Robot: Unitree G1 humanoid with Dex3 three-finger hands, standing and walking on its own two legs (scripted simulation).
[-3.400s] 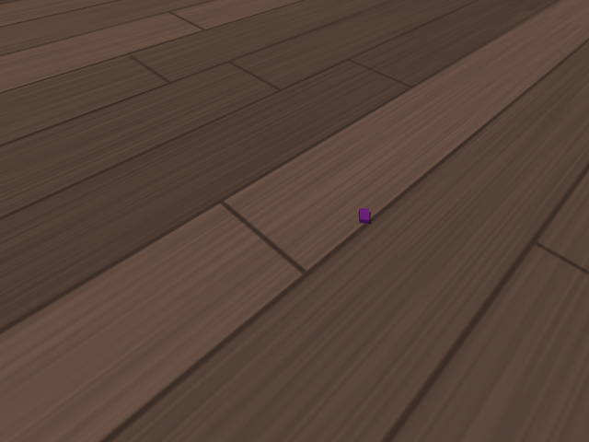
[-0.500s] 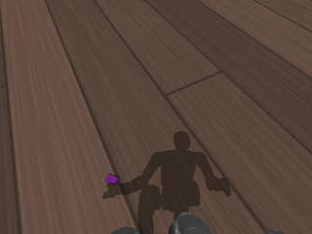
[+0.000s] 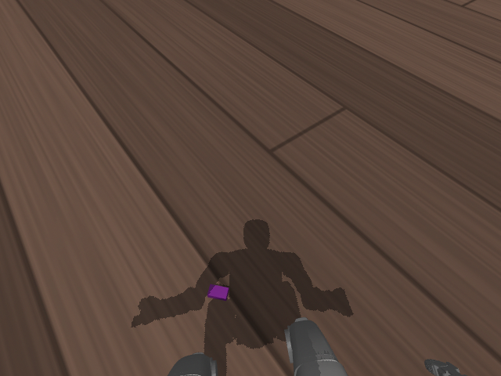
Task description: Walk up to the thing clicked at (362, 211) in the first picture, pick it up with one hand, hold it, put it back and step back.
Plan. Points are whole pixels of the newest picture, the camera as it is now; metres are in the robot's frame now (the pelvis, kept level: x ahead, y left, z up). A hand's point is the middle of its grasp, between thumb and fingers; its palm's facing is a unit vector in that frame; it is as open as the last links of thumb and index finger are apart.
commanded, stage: walk up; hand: left
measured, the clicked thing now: (218, 292) +0.48 +0.13 -0.69
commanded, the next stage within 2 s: none
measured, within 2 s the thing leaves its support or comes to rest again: neither
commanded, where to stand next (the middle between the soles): +0.09 -0.04 m, yaw -12 degrees
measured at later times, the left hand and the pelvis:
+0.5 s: hand (105, 358) +0.18 +0.24 -0.10, palm faces -0.30 -0.90 -0.33, open 7.4 cm; pelvis +0.00 +0.02 +0.06, yaw -13 degrees
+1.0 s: hand (134, 357) +0.18 +0.19 -0.09, palm faces -0.24 -0.90 -0.37, open 7.4 cm; pelvis +0.02 -0.03 +0.05, yaw -15 degrees
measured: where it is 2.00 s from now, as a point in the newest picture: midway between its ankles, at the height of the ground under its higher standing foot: outside the picture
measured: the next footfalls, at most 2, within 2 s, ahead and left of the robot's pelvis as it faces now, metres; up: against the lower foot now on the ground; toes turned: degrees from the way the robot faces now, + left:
right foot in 0.58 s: +0.09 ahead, -0.14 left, +0.00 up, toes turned -10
left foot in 0.90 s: +0.14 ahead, +0.09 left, +0.00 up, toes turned -13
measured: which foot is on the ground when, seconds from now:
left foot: down 0.00-0.58, up 0.60-0.88, down 0.90-1.00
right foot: up 0.00-0.56, down 0.58-1.00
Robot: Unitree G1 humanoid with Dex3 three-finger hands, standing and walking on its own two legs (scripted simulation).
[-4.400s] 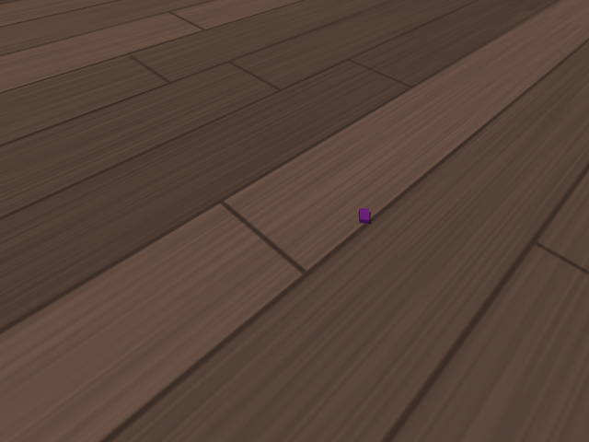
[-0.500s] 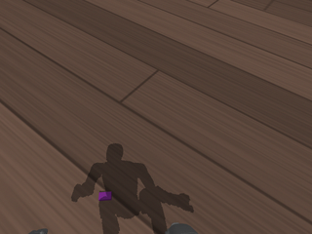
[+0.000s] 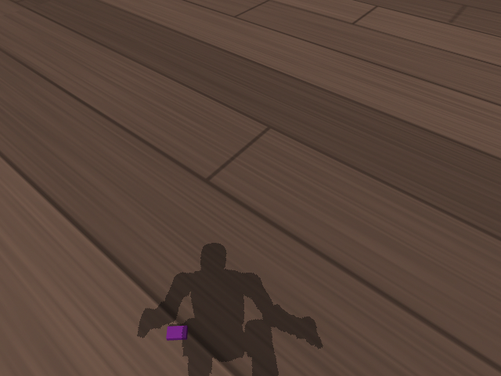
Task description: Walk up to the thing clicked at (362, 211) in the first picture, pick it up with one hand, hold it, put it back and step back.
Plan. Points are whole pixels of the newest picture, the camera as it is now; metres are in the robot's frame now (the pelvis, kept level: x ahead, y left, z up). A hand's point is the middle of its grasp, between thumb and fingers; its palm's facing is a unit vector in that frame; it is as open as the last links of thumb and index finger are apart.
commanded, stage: walk up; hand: left
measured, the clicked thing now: (177, 332) +0.40 +0.27 -0.75
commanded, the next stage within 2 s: none
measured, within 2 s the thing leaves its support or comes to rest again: neither
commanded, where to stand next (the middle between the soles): +0.07 +0.02 m, yaw +3 degrees
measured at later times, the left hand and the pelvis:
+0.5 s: hand out of the picture +0.14 +0.26 -0.13, palm faces +0.03 -0.93 -0.36, open 7.4 cm; pelvis +0.03 +0.00 +0.02, yaw +1 degrees
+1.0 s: hand out of the picture +0.12 +0.27 -0.14, palm faces +0.03 -0.95 -0.32, open 7.4 cm; pelvis +0.03 +0.02 +0.02, yaw +1 degrees
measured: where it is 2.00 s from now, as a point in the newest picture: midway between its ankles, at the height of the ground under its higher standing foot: outside the picture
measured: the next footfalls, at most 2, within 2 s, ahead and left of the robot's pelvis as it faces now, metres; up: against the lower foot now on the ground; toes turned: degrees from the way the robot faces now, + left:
left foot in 1.82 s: +0.06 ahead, +0.17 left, +0.00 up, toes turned +4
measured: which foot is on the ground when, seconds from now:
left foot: down 0.00-1.00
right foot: down 0.00-1.00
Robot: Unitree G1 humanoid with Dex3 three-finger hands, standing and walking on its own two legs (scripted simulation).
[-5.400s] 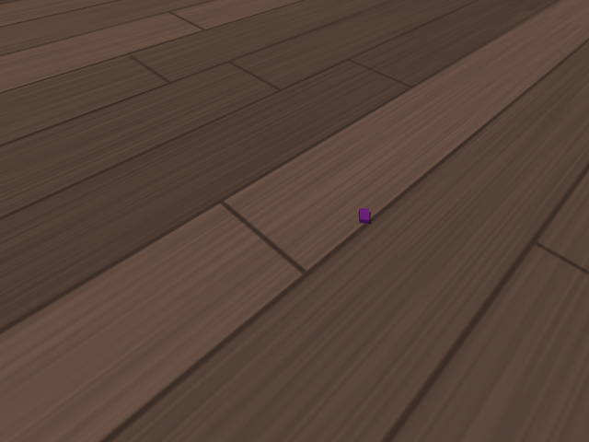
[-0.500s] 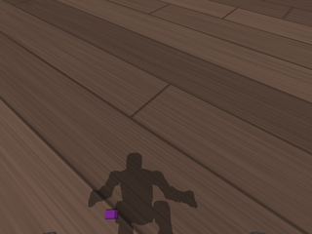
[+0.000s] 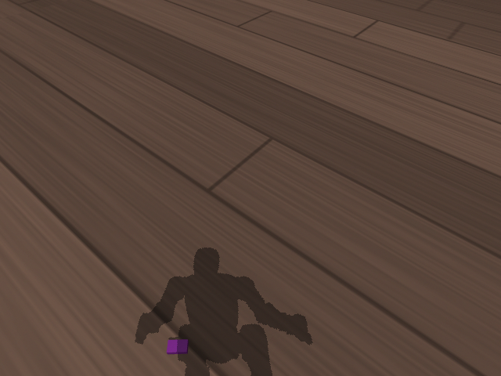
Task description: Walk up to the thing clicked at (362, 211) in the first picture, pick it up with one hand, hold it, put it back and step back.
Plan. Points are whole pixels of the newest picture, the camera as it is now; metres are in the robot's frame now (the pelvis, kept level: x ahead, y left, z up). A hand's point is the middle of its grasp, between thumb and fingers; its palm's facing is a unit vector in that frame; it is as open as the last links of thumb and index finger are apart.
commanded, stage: walk up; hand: left
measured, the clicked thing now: (177, 346) +0.37 +0.24 -0.77
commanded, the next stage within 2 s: stand in 1.46 s
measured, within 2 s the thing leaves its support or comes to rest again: neither
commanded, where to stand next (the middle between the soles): +0.04 -0.01 m, yaw +1 degrees
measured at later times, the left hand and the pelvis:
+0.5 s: hand out of the picture +0.09 +0.25 -0.15, palm faces +0.01 -0.91 -0.42, open 7.4 cm; pelvis +0.02 -0.03 -0.01, yaw +1 degrees
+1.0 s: hand out of the picture +0.07 +0.27 -0.17, palm faces +0.09 -0.91 -0.40, open 7.4 cm; pelvis +0.00 +0.00 -0.02, yaw +4 degrees
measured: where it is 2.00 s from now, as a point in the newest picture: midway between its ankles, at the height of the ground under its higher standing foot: outside the picture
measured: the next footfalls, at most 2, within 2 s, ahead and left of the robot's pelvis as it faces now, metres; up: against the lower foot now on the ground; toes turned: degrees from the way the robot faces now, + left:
left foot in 0.82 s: +0.03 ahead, +0.14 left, +0.00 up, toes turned +3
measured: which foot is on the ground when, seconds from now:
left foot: down 0.00-0.48, up 0.50-0.80, down 0.82-1.00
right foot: down 0.00-1.00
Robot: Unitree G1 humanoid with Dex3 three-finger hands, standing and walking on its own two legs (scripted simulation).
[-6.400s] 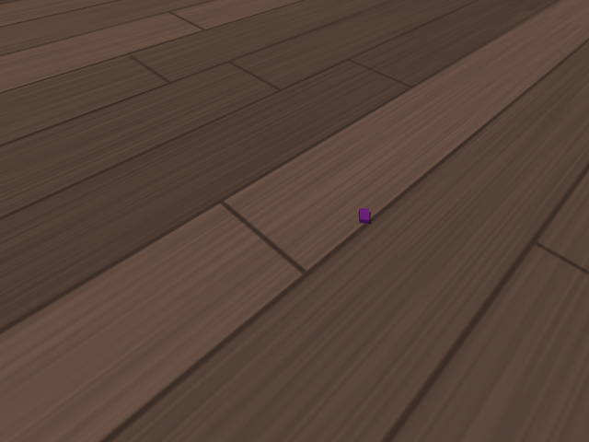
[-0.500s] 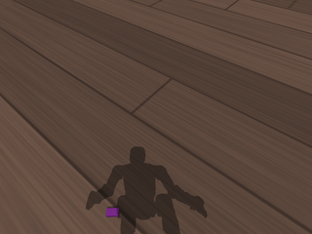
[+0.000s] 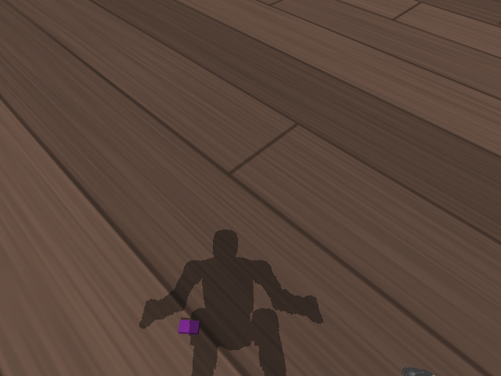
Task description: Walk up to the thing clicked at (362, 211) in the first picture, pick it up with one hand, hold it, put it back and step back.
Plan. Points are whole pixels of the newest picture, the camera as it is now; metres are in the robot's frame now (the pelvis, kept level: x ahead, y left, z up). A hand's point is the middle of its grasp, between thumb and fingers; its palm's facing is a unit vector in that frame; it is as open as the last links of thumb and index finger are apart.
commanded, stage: walk up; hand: left
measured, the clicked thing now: (189, 327) +0.39 +0.22 -0.74
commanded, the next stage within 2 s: stand in 0.46 s
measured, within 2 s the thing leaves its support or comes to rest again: neither
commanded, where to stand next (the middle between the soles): +0.03 -0.01 m, yaw -3 degrees
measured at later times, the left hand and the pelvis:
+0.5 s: hand out of the picture +0.09 +0.25 -0.13, palm faces -0.01 -0.94 -0.33, open 7.4 cm; pelvis +0.00 +0.00 +0.02, yaw -1 degrees
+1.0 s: hand out of the picture +0.07 +0.26 -0.13, palm faces -0.06 -0.93 -0.35, open 7.4 cm; pelvis -0.01 +0.00 +0.03, yaw -1 degrees
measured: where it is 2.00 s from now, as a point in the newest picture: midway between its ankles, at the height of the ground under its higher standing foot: outside the picture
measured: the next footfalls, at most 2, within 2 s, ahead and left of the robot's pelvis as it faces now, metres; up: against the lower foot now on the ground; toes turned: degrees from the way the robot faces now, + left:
none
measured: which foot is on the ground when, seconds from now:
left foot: down 0.00-1.00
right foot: down 0.00-1.00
